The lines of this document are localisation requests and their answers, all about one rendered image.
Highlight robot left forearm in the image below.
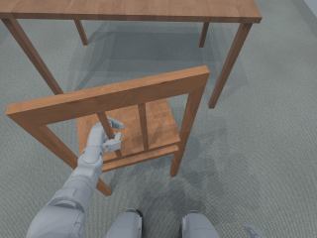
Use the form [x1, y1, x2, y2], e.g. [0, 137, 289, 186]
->
[26, 146, 103, 238]

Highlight table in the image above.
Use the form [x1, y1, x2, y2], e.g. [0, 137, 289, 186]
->
[0, 0, 263, 109]

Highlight robot left hand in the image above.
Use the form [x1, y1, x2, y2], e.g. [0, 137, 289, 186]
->
[86, 116, 124, 154]

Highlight robot right shin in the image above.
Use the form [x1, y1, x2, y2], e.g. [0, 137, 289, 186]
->
[188, 210, 198, 214]

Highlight left robot foot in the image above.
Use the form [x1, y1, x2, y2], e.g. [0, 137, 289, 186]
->
[136, 210, 144, 235]

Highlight robot left upper arm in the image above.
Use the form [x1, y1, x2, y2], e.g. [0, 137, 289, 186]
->
[28, 205, 86, 238]

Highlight chair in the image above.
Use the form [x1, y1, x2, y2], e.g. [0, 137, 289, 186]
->
[6, 65, 210, 196]

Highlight robot right hand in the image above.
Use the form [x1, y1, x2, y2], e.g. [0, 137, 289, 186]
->
[244, 223, 266, 238]

